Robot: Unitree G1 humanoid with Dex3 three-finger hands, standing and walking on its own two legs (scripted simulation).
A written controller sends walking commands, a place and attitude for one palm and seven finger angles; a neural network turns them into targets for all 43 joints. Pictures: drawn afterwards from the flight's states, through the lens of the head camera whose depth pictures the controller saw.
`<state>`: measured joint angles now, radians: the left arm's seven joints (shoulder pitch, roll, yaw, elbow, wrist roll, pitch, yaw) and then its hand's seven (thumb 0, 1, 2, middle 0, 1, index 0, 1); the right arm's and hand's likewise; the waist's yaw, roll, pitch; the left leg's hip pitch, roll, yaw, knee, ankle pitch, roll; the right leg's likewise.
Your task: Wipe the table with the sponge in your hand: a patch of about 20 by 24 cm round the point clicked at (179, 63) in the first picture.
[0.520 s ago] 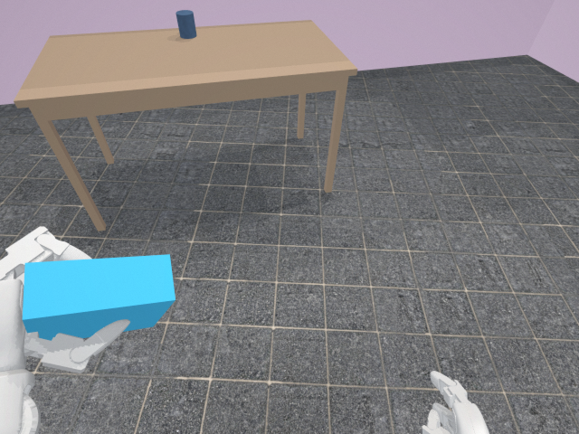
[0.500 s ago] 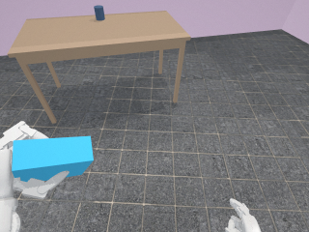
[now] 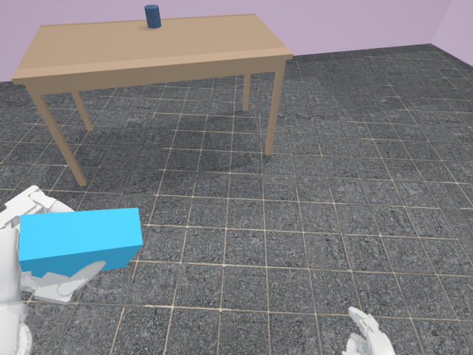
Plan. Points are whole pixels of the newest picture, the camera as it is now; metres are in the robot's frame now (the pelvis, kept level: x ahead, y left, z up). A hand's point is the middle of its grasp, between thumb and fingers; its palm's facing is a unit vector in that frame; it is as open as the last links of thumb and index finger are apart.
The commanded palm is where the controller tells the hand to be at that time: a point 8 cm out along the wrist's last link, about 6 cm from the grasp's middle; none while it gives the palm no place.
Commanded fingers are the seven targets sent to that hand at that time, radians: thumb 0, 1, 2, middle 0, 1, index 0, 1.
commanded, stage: walk to a spot facing it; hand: left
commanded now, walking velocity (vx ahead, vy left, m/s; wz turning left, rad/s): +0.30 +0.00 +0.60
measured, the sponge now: (99, 243) +0.23 +0.20 +0.14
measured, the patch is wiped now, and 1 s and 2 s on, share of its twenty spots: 0.00 0.00 0.00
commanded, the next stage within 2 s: none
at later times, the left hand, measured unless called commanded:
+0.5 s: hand (62, 234) +0.22 +0.24 +0.16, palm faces +0.52 -0.74 -0.43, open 9.3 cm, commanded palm +0.15 +0.28 +0.18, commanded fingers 0.00 0.10 1.30 -1.20 -1.60 -1.20 -1.60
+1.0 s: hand (35, 192) +0.27 +0.29 +0.18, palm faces +0.71 -0.57 -0.42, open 9.3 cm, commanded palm +0.20 +0.31 +0.18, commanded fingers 0.00 0.10 1.30 -1.20 -1.60 -1.20 -1.60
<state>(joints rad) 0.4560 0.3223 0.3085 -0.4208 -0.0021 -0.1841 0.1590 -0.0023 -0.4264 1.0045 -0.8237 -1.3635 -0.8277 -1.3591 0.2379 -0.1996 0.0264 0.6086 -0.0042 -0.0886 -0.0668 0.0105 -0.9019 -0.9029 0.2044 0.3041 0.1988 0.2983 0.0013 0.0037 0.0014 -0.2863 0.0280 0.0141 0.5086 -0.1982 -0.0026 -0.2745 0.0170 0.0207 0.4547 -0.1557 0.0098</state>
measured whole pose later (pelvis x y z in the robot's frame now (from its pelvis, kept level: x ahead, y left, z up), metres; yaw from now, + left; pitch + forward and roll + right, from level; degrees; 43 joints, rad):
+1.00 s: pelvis +0.17 -0.01 -0.01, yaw +24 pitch -1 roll +1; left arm 0.43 0.39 0.38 -0.56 -0.02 -0.20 0.16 0.00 -0.43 1.01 -0.83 -1.37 -0.83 -1.36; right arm 0.14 -0.12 0.01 0.57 0.01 -0.10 -0.04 0.01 -0.90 -0.90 0.20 0.30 0.20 0.30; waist 0.00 -0.03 0.06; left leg -0.30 0.08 0.11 0.59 -0.27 -0.01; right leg -0.54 -0.13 -0.08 1.09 -0.42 0.05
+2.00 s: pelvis +0.46 +0.03 -0.01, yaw +44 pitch -1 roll +0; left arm 0.40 0.29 0.32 -0.44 -0.01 -0.18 0.14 0.00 -0.43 1.01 -0.83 -1.37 -0.83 -1.36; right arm 0.19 -0.22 0.00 0.70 -0.01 -0.05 -0.05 0.01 -0.90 -0.90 0.21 0.30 0.20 0.30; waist 0.03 0.05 0.06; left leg -0.50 0.06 0.03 1.22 -0.43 -0.01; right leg -0.28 -0.12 -0.22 0.63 -0.32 -0.01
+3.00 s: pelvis +0.63 +0.19 -0.02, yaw +69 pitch +0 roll +0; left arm 0.43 0.46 0.44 -0.63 -0.04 -0.21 0.17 0.00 -0.43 1.02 -0.83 -1.37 -0.83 -1.36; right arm 0.13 -0.21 -0.07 0.54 0.01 -0.05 -0.05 0.01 -0.91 -0.90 0.20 0.30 0.19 0.30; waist -0.03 -0.06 0.12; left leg -0.41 0.06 0.13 0.68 -0.26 0.03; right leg -0.45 -0.14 -0.11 1.15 -0.60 0.07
